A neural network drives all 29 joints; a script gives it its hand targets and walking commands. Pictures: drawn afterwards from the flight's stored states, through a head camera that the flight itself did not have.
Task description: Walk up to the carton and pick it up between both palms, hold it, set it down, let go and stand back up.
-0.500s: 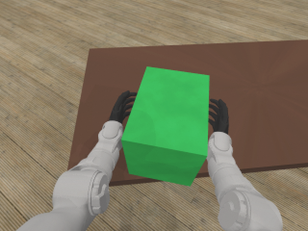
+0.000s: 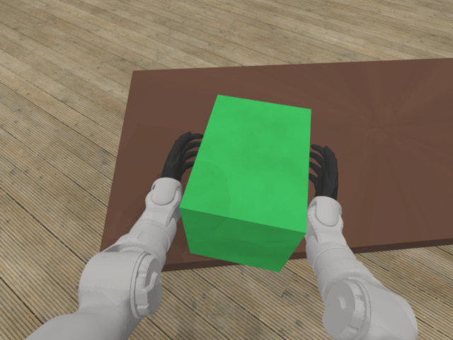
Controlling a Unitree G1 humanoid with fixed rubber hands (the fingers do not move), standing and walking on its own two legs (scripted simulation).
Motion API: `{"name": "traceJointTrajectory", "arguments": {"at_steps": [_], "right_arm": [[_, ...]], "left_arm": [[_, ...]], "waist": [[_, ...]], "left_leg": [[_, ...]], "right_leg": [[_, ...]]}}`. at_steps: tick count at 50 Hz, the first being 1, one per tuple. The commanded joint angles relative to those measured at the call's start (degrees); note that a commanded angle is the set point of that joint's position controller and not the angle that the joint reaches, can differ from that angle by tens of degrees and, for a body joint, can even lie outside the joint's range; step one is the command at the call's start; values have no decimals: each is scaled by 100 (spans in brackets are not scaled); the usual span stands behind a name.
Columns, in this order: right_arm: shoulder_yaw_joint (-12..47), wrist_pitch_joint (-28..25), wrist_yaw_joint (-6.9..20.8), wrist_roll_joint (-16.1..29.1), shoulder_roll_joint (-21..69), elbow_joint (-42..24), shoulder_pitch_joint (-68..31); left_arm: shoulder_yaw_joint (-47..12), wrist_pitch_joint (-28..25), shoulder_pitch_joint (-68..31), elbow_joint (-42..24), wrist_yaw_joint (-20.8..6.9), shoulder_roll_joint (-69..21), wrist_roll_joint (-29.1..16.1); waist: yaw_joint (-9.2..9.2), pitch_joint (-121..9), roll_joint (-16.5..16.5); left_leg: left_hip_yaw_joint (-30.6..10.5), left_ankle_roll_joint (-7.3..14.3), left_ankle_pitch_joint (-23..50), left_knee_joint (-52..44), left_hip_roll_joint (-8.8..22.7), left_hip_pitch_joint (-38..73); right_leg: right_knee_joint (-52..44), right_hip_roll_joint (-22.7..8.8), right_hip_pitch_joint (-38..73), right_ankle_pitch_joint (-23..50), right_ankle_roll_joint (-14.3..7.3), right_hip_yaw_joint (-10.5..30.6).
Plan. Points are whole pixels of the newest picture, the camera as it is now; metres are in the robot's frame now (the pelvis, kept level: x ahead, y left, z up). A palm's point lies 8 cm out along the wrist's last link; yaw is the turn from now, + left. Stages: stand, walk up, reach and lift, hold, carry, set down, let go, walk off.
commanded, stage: reach and lift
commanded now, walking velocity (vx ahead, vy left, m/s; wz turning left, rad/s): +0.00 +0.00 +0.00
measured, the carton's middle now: (248, 183) +0.41 -0.03 +0.00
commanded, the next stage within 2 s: none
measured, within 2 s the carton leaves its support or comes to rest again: leaves its support in 0.02 s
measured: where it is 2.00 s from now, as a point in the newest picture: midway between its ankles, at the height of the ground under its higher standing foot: outside the picture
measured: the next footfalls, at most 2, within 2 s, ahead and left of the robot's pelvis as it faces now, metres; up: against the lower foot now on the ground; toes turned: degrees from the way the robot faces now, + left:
none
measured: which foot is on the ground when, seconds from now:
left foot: down 0.00-1.00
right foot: down 0.00-1.00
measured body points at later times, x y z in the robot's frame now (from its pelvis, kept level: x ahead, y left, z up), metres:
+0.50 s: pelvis -0.01 +0.00 +0.00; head +0.04 +0.01 +0.45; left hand +0.42 +0.11 +0.06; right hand +0.39 -0.17 +0.05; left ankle +0.02 +0.11 -0.74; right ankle -0.01 -0.15 -0.74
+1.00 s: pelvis -0.02 +0.00 +0.00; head -0.01 +0.00 +0.45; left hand +0.40 +0.11 +0.13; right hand +0.39 -0.17 +0.11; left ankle +0.02 +0.11 -0.74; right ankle -0.01 -0.15 -0.74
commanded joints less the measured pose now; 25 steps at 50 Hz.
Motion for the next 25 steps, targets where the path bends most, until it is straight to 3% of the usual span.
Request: {"name": "traceJointTrajectory", "arguments": {"at_steps": [1, 11, 25], "right_arm": [[2303, -636, 852, -950, 3389, -5, -3597], [2458, -597, 841, -841, 3278, -204, -3825], [3606, -16, 776, 23, 3533, -1000, -3799]], "left_arm": [[-956, -468, -3760, -1499, -231, -3733, 813], [-938, -268, -3766, -1702, -194, -3683, 840], [-1812, 278, -3637, -2545, -77, -4148, 216]], "waist": [[101, -3190, 455], [228, -3368, 272], [219, -4344, 275]], "left_leg": [[-44, -449, 2909, 52, -136, 2541], [40, -329, 2308, -220, -186, 2474], [-207, -337, 2933, 15, -200, 2608]], "right_leg": [[-306, 591, 367, 2332, -286, -651], [-447, 571, 450, 2152, -232, -582], [-298, 655, 759, 2889, -189, -462]]}}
